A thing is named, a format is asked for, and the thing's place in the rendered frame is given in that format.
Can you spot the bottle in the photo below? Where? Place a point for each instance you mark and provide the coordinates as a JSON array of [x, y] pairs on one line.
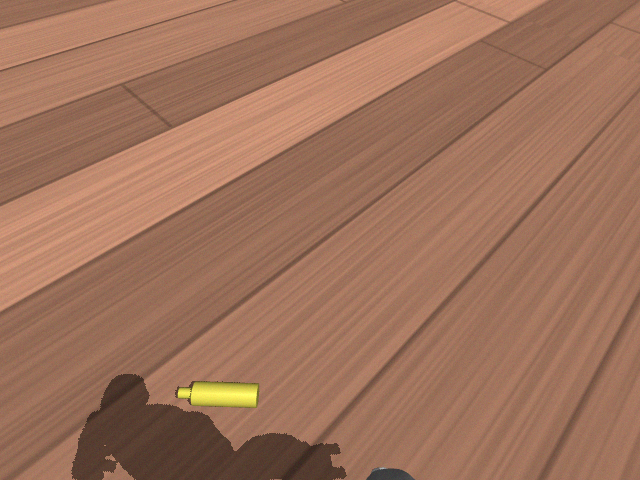
[[221, 394]]

